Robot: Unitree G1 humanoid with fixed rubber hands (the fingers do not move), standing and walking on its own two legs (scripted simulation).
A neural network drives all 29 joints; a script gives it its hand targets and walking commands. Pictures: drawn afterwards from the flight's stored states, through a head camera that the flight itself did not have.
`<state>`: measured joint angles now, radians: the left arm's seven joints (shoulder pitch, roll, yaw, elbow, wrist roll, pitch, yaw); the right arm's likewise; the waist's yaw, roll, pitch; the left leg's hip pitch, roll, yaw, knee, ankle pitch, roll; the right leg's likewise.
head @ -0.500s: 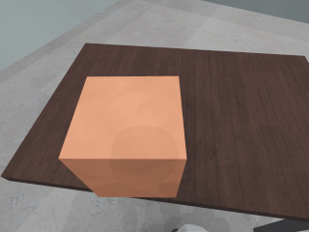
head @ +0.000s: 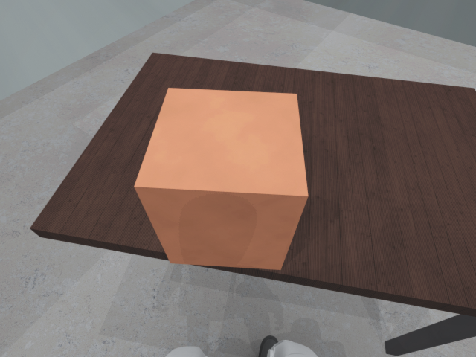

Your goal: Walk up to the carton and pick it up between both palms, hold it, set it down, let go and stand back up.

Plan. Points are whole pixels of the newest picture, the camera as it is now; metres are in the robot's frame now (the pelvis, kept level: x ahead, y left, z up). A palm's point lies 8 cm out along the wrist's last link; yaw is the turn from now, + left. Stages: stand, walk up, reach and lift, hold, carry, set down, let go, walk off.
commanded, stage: walk up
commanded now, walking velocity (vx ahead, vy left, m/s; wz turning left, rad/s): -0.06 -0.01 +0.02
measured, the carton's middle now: (228, 185) +0.37 +0.03 +0.06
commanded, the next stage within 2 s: stand in 1.26 s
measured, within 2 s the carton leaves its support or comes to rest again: neither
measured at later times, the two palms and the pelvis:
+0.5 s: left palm out of the picture -0.02 +0.27 -0.14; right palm out of the picture -0.10 -0.15 -0.12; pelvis -0.01 +0.04 +0.02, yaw -2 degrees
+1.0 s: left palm out of the picture +0.09 +0.18 -0.13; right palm out of the picture +0.02 -0.24 -0.14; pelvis +0.04 -0.04 +0.01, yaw -1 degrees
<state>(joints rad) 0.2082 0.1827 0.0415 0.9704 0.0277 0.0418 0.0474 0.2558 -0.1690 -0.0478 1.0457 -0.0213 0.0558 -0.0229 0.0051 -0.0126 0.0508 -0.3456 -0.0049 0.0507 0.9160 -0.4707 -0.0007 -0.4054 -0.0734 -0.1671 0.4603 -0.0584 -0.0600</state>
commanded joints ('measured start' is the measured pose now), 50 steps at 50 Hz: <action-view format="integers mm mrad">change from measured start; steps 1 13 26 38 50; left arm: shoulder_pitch -23 117 -22 90 64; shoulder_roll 143 2 -4 53 39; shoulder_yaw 31 5 9 -19 -14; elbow -48 96 93 103 130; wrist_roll -7 -5 -4 -26 -22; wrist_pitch -7 -19 -52 -74 -64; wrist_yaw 6 -31 -36 -11 -13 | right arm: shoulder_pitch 178 121 351 290 172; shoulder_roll -20 -26 -60 5 -12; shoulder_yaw -5 37 -4 34 29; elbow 11 32 94 105 105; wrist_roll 9 17 -11 13 9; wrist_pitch -19 -100 -119 -56 -60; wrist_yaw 9 -14 -24 -25 -22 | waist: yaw -51 41 -76 -9 -25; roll -149 92 146 -152 30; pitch -132 59 100 -42 42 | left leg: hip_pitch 135 168 363 121 175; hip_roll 7 164 308 79 125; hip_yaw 22 -111 -261 -21 -57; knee -179 -697 -699 -306 -598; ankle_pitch -10 414 374 -91 318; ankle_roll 5 17 152 -17 -19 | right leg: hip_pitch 28 -11 -187 298 285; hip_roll -154 64 30 -202 -52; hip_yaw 205 172 130 312 206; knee -268 263 286 -116 -147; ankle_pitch -398 -224 -354 431 44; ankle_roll -50 67 123 -93 14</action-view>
